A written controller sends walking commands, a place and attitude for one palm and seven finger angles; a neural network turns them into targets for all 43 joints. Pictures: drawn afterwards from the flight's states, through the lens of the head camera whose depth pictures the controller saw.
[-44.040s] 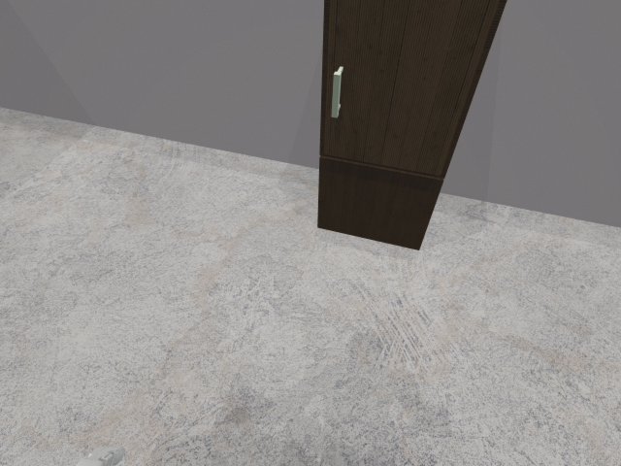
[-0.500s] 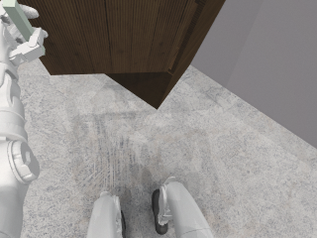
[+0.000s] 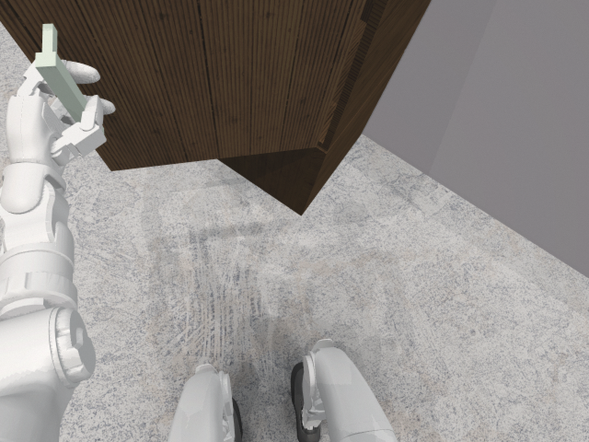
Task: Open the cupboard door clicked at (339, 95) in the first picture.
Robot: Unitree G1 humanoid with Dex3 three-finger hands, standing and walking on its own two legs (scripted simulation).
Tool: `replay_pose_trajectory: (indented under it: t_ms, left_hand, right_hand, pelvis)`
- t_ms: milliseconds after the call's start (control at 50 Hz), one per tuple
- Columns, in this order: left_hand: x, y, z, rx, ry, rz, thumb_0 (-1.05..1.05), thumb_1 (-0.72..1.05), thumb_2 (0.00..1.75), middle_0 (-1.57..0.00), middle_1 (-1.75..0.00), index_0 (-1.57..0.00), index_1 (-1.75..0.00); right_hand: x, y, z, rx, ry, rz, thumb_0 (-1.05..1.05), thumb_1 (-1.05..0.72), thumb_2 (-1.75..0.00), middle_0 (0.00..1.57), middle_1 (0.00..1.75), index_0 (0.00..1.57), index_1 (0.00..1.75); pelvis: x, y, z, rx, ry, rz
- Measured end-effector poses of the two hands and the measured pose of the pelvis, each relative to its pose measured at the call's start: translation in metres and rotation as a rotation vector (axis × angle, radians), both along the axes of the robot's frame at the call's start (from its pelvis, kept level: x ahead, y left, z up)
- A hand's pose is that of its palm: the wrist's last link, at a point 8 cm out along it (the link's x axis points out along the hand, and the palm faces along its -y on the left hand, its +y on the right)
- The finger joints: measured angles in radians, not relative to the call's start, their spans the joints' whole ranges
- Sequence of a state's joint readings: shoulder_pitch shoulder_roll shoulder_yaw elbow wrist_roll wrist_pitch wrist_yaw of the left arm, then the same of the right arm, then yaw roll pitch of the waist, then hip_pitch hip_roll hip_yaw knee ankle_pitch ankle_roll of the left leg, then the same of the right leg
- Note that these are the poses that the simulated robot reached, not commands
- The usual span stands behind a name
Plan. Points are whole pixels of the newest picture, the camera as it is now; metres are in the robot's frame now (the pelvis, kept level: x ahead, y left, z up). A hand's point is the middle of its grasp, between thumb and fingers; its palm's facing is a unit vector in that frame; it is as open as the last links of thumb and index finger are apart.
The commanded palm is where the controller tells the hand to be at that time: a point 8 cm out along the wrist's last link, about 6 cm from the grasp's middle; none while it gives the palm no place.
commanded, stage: pull the door open along its arc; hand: left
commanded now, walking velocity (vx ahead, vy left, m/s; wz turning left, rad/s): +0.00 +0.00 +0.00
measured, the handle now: (74, 88) +0.56 +0.23 +0.03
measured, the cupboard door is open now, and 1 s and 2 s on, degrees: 46 82 82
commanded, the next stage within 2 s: open thumb and fingers to let go in 0.60 s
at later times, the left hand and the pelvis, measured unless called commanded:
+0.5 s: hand (180, 255) +0.34 +0.10 +0.03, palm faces +0.38 -0.92 -0.01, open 6.1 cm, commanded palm +0.26 +0.17 +0.03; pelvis +0.02 -0.02 +0.02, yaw +2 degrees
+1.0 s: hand (205, 264) +0.33 +0.08 +0.03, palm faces +0.45 -0.89 -0.03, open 7.9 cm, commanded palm +0.28 +0.12 +0.03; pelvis +0.00 -0.05 +0.01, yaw +6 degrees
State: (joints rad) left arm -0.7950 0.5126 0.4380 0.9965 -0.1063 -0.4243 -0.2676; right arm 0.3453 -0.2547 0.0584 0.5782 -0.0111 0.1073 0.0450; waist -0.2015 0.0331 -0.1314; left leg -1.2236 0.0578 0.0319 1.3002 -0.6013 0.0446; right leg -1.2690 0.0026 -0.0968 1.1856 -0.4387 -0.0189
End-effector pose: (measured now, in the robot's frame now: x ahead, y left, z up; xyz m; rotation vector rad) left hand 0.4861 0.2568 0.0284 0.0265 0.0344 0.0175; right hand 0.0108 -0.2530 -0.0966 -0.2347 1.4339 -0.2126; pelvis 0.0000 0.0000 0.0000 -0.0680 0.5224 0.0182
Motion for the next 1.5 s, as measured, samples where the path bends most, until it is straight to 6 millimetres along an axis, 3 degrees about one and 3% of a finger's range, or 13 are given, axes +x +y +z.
replay_pose_trajectory:
  t_ms: [140, 280, 380, 480, 580, 700, 840, 940, 1060, 1260, 1500]
  left_hand:
    - [-0.051, -0.016, 0.000, -0.023, 0.005, 0.004, 0.00, 0.74, 0.75, -0.36, -1.33, -0.37, -1.35]
    - [-0.114, -0.058, -0.001, -0.082, -0.020, 0.267, 0.00, 0.73, 0.76, -0.36, -1.31, -0.38, -1.32]
    - [-0.152, -0.086, 0.002, -0.041, -0.015, 0.357, 0.00, 0.68, 0.73, -0.37, -1.31, -0.38, -1.33]
    - [-0.180, -0.109, 0.004, -0.019, -0.004, 0.372, 0.00, 0.65, 0.70, -0.38, -1.31, -0.39, -1.34]
    - [-0.199, -0.128, 0.005, -0.025, 0.008, 0.388, 0.01, 0.64, 0.69, -0.37, -1.30, -0.39, -1.34]
    - [-0.206, -0.143, 0.004, -0.029, -0.003, 0.442, 0.01, 0.66, 0.72, -0.35, -1.31, -0.37, -1.34]
    - [-0.202, -0.147, 0.002, 0.013, -0.029, 0.447, 0.01, 0.69, 0.78, -0.36, -1.32, -0.36, -1.33]
    - [-0.201, -0.143, 0.002, 0.015, -0.015, 0.449, 0.01, 0.53, 0.73, -0.36, -1.30, -0.37, -1.31]
    - [-0.198, -0.143, 0.005, 0.003, -0.028, 0.440, 0.01, 0.20, 0.60, -0.35, -1.27, -0.35, -1.28]
    - [-0.202, -0.147, 0.003, -0.001, -0.023, 0.437, 0.00, -0.34, 0.37, -0.31, -1.17, -0.31, -1.18]
    - [-0.202, -0.147, 0.004, -0.001, -0.048, 0.410, -0.01, -0.49, 0.30, -0.24, -0.73, -0.23, -0.72]
  right_hand:
    - [0.040, 0.002, 0.013, 0.025, -0.119, 0.020, 0.00, -0.90, -0.89, 0.21, 0.30, 0.21, 0.30]
    - [0.107, 0.010, 0.017, 0.066, -0.288, 0.127, 0.01, -0.90, -0.89, 0.20, 0.30, 0.20, 0.30]
    - [0.153, 0.022, 0.016, 0.111, -0.392, 0.192, 0.01, -0.91, -0.89, 0.20, 0.30, 0.20, 0.30]
    - [0.186, 0.034, 0.018, 0.150, -0.476, 0.235, 0.01, -0.91, -0.89, 0.20, 0.30, 0.20, 0.30]
    - [0.203, 0.038, 0.019, 0.174, -0.530, 0.264, 0.01, -0.91, -0.89, 0.20, 0.30, 0.20, 0.30]
    - [0.203, 0.026, 0.012, 0.168, -0.542, 0.302, 0.01, -0.90, -0.89, 0.20, 0.30, 0.21, 0.30]
    - [0.183, 0.000, -0.001, 0.131, -0.496, 0.299, 0.01, -0.90, -0.89, 0.20, 0.30, 0.21, 0.30]
    - [0.163, -0.014, -0.004, 0.111, -0.468, 0.271, 0.01, -0.91, -0.89, 0.20, 0.30, 0.20, 0.30]
    - [0.145, -0.023, -0.003, 0.094, -0.451, 0.253, 0.01, -0.91, -0.89, 0.20, 0.30, 0.20, 0.30]
    - [0.135, -0.015, -0.001, 0.101, -0.465, 0.251, 0.01, -0.90, -0.90, 0.20, 0.30, 0.20, 0.30]
    - [0.142, 0.008, -0.001, 0.121, -0.483, 0.291, 0.01, -0.90, -0.89, 0.20, 0.30, 0.21, 0.30]
  pelvis:
    - [0.011, 0.001, 0.016, 0.011, -0.035, -0.001]
    - [0.019, 0.002, 0.022, 0.027, -0.072, -0.003]
    - [0.021, -0.004, 0.022, 0.044, -0.101, -0.001]
    - [0.022, -0.014, 0.022, 0.058, -0.124, 0.011]
    - [0.023, -0.025, 0.022, 0.068, -0.137, 0.025]
    - [0.021, -0.038, 0.018, 0.077, -0.136, 0.049]
    - [0.012, -0.049, 0.012, 0.087, -0.135, 0.062]
    - [0.006, -0.053, 0.013, 0.092, -0.142, 0.063]
    - [0.000, -0.054, 0.014, 0.093, -0.148, 0.060]
    - [-0.008, -0.047, 0.014, 0.090, -0.160, 0.052]
    - [-0.013, -0.035, 0.011, 0.077, -0.161, 0.054]
